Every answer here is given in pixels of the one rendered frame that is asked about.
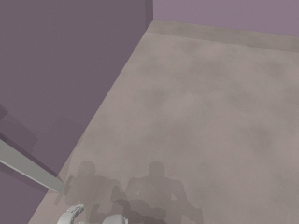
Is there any robot left hand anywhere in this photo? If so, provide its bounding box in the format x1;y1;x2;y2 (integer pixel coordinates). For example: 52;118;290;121
57;204;85;224

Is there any panel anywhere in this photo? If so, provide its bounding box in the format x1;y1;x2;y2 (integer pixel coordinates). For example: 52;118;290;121
0;139;64;193

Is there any left robot thigh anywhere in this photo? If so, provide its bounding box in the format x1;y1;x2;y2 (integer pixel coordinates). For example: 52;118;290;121
102;214;129;224

